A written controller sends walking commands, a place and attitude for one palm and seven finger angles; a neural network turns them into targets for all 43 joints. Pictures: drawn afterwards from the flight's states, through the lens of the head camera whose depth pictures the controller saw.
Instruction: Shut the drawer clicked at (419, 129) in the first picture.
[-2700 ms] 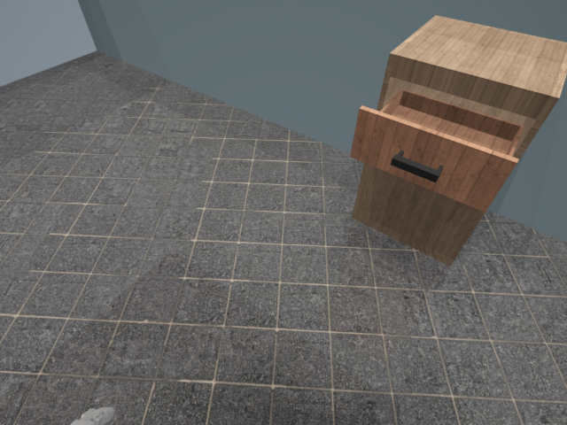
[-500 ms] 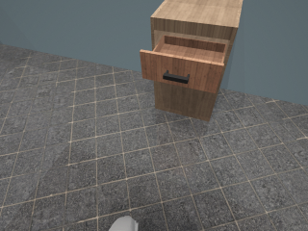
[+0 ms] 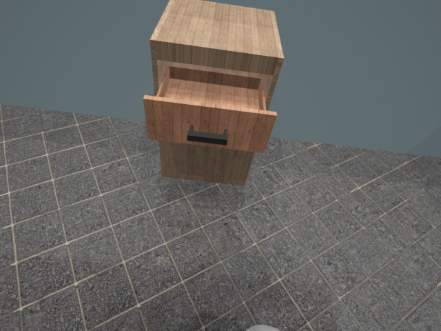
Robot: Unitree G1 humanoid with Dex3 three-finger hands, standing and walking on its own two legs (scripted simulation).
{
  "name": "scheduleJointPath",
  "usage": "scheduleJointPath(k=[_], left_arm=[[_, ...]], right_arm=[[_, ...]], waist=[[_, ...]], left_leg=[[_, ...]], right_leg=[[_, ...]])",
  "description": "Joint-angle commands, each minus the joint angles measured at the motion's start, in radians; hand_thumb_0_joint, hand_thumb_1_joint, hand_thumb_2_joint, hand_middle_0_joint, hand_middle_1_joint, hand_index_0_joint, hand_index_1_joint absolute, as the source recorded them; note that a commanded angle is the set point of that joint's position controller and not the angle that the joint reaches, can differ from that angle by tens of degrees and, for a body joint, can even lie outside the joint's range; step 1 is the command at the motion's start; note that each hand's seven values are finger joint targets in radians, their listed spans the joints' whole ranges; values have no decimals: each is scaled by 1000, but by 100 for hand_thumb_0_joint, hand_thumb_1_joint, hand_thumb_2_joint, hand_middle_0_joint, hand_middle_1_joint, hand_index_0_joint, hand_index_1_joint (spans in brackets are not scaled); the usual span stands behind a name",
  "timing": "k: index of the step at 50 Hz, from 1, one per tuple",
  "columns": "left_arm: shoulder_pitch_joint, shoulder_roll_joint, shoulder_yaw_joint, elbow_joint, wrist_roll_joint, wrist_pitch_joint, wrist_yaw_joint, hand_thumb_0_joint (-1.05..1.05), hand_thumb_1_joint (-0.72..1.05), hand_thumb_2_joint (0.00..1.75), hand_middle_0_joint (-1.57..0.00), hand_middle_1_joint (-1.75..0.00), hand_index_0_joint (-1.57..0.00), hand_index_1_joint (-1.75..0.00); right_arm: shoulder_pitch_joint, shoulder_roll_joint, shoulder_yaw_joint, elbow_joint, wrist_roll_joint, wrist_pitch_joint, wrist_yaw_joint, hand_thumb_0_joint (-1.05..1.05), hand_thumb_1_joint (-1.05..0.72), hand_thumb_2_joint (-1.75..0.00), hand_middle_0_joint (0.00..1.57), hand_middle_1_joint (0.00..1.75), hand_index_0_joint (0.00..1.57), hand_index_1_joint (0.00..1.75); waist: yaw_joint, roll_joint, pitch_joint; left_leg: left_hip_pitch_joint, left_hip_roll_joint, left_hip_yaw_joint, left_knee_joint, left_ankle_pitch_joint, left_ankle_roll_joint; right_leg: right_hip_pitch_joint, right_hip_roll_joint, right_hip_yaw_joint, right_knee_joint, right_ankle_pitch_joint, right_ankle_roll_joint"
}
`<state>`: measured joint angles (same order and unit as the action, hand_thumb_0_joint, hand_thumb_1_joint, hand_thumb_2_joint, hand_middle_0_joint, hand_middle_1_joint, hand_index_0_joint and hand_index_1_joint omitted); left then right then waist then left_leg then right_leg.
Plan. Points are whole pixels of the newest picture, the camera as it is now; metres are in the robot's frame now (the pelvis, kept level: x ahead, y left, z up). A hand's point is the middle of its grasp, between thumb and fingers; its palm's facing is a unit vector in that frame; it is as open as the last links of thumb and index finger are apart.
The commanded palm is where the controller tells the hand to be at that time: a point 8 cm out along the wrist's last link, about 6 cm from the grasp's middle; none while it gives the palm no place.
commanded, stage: walk to a spot facing it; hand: left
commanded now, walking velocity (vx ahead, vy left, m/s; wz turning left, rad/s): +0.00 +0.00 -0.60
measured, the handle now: (208, 133) +0.73 +0.09 -0.15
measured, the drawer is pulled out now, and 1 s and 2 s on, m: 0.24 0.24 0.24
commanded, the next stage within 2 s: turn to face it in 0.48 s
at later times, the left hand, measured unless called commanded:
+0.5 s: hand (174, 283) +0.24 +0.11 -0.17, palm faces -0.29 -0.93 -0.22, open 7.4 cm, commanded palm none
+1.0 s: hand (136, 305) +0.19 +0.18 -0.18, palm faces -0.19 -0.97 -0.18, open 7.4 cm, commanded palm none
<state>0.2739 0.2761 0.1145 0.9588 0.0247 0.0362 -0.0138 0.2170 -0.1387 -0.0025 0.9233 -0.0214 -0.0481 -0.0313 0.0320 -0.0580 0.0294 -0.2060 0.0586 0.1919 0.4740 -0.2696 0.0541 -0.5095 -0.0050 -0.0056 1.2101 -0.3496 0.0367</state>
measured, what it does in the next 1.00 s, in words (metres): steps on the spot, turning right: right foot, then left foot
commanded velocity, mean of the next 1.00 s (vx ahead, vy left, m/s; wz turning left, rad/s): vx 0.00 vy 0.00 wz -0.08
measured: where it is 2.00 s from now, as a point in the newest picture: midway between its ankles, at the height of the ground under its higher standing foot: outside the picture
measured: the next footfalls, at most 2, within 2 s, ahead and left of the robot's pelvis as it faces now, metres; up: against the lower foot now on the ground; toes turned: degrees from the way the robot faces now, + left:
right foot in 0.40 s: +0.09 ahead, -0.12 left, +0.00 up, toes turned -21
left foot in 0.82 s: +0.19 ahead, +0.08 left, +0.00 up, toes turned -15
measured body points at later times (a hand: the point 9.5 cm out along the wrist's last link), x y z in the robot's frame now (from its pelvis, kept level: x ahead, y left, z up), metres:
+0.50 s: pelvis +0.06 -0.02 -0.02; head +0.10 -0.05 +0.43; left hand +0.26 +0.16 -0.15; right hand -0.04 -0.24 -0.18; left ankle +0.02 +0.11 -0.67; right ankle +0.05 -0.11 -0.74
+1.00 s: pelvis +0.09 +0.01 +0.00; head +0.11 +0.04 +0.45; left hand +0.20 +0.23 -0.16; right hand +0.08 -0.23 -0.14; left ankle +0.15 +0.09 -0.74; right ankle +0.02 -0.11 -0.68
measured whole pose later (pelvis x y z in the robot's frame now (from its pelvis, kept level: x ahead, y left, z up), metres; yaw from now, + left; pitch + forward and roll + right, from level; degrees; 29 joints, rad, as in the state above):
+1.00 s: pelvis +0.09 +0.01 +0.00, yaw -15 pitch -1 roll -2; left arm 0.23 0.20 0.06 1.00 0.01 0.05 0.02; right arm 0.24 -0.16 -0.02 0.99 -0.03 0.02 -0.02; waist 0.00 -0.03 0.02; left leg -0.26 -0.01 0.01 0.48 -0.21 0.05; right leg -0.38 -0.03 -0.02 0.96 -0.45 0.03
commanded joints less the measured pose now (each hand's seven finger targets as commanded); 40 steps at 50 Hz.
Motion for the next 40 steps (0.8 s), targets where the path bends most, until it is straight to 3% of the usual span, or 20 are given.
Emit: scheduleJointPath(k=[1, 3, 6, 8, 11, 15, 17, 18, 19, 20, 21, 22, 23, 25, 27, 30, 33, 36, 39, 40], left_arm=[[54, -20, -11, -50, 5, 10, -10, 0, 90, 90, -20, -30, -20, -30], [18, -24, -10, -64, 5, 19, -9, 0, 90, 90, -20, -30, -20, -30], [-55, -23, -13, -84, 4, 24, -11, 0, 90, 90, -20, -30, -20, -30], [-96, -24, -17, -97, 2, 26, -13, 0, 90, 90, -20, -30, -20, -30], [-177, -27, -26, -121, 3, 23, -15, 0, 90, 90, -20, -30, -20, -30], [-228, -24, -32, -142, 1, 11, -12, 0, 90, 90, -20, -30, -20, -30], [-184, -13, -30, -137, 1, -3, -8, 0, 90, 90, -20, -30, -20, -30], [-125, 1, -24, -126, 0, -13, -4, 0, 90, 90, -20, -30, -20, -30], [-32, 41, -15, -100, 4, -29, 0, 0, 90, 90, -20, -30, -20, -30], [75, 157, 6, -75, 10, -45, 17, 0, 90, 90, -20, -30, -20, -30], [111, 230, 24, -61, -15, -38, 30, 0, 90, 90, -20, -30, -20, -30], [80, 199, 20, -64, -25, -31, 42, 0, 90, 90, -20, -30, -20, -30], [23, 164, 14, -83, -22, -28, 46, 0, 90, 90, -20, -30, -20, -30], [-98, 111, 0, -113, -20, -24, 45, 0, 90, 90, -20, -30, -20, -30], [-130, 103, -8, -122, -15, -32, 37, 0, 90, 90, -20, -30, -20, -30], [-116, 94, -10, -113, -6, -37, 34, 0, 90, 90, -20, -30, -20, -30], [-74, 74, -17, -95, 1, -37, 35, 0, 90, 90, -20, -30, -20, -30], [-49, 57, -31, -70, 6, -43, 42, 0, 90, 90, -20, -30, -20, -30], [-44, 52, -41, -42, -11, -41, 45, 0, 90, 90, -20, -30, -20, -30], [-24, 32, -41, -39, -13, -34, 45, 0, 90, 90, -20, -30, -20, -30]], right_arm=[[100, -157, -41, -8, 7, -11, -17, 0, -90, -90, 20, 30, 20, 30], [116, -156, -47, 0, 7, -8, -19, 0, -90, -90, 20, 30, 20, 30], [141, -165, -51, 15, 4, -2, -20, 0, -90, -90, 20, 30, 20, 30], [154, -178, -56, 26, 2, 2, -20, 0, -90, -90, 20, 30, 20, 30], [183, -187, -64, 45, -5, 12, -16, 0, -90, -90, 20, 30, 20, 30], [199, -207, -78, 59, -6, 26, -5, 0, -90, -90, 20, 30, 20, 30], [192, -223, -85, 55, -3, 28, 0, 0, -90, -90, 20, 30, 20, 30], [178, -237, -89, 47, 1, 29, 4, 0, -90, -90, 20, 30, 20, 30], [164, -237, -89, 33, 11, 30, 12, 0, -90, -90, 20, 30, 20, 30], [159, -187, -78, -5, 20, 36, 23, 0, -90, -90, 20, 30, 20, 30], [108, -150, -69, -49, 16, 43, 15, 0, -90, -90, 20, 30, 20, 30], [72, -165, -71, -55, 17, 53, 2, 0, -90, -90, 20, 30, 20, 30], [34, -146, -69, -58, 14, 59, 5, 0, -90, -90, 20, 30, 20, 30], [25, -155, -77, -37, 5, 76, 7, 0, -90, -90, 20, 30, 20, 30], [64, -139, -77, -21, 0, 89, 7, 0, -90, -90, 20, 30, 20, 30], [102, -134, -76, -7, -2, 89, 8, 0, -90, -90, 20, 30, 20, 30], [71, -121, -62, -2, 0, 81, 10, 0, -90, -90, 20, 30, 20, 30], [40, -93, -45, -1, 9, 63, 13, 0, -90, -90, 20, 30, 20, 30], [74, -106, -39, 33, 10, 50, 15, 0, -90, -90, 20, 30, 20, 30], [96, -145, -44, 38, 10, 42, 19, 0, -90, -90, 20, 30, 20, 30]], waist=[[-6, 193, -26], [-13, 203, -17], [-32, 164, -10], [-42, 176, -7], [-72, 186, 10], [-93, 213, 11], [-67, 209, -39], [-31, 203, -77], [20, 151, -133], [61, -107, -227], [60, -199, -256], [48, -99, -218], [32, -94, -159], [-23, 3, -74], [-62, -14, -23], [-76, -60, -51], [-54, -75, -83], [-34, -84, -95], [-47, -68, -75], [-43, 37, -75]], left_leg=[[88, 244, -100, -144, 693, -20], [113, 248, -80, -139, 700, -24], [172, 277, -74, -133, 706, 20], [207, 293, -60, -125, 692, 49], [227, 310, -35, -105, 681, 74], [211, 327, 10, -50, 713, 68], [226, 332, 43, 36, 815, 44], [208, 323, 76, 127, 829, 14], [95, 313, 94, 312, 742, -33], [-214, 187, 118, 586, 187, -102], [-391, 46, 4, 827, -393, -145], [-400, 86, -143, 831, -365, -127], [-417, 99, -156, 812, -291, -126], [-355, 110, -170, 769, -171, -138], [-307, 85, -165, 720, -117, -148], [-282, 58, -167, 654, -77, -141], [-258, 27, -151, 536, -93, -124], [-158, 8, -143, 304, -116, -106], [29, -17, -138, 0, 97, -93], [80, 37, -216, -51, 217, -73]], right_leg=[[-81, -33, 15, 46, 70, 13], [-112, -38, 11, 27, 95, 19], [-147, -51, 0, -34, 93, 21], [-151, -63, -14, -100, 74, 20], [-112, -73, -53, -248, 19, 9], [1, -47, -104, -412, -48, -25], [86, -18, -124, -506, -40, -49], [176, -6, -129, -588, 30, -60], [368, -37, -81, -724, 181, -87], [649, -258, 254, -758, 582, -189], [692, -432, 462, -754, 1045, -313], [632, -411, 350, -764, 957, -332], [561, -336, 315, -790, 834, -289], [377, -259, 229, -835, 646, -238], [255, -216, 188, -867, 588, -211], [253, -183, 170, -879, 472, -202], [305, -174, 157, -872, 434, -206], [331, -188, 129, -851, 460, -210], [284, -167, 77, -778, 383, -134], [246, -143, 46, -692, 290, -98]])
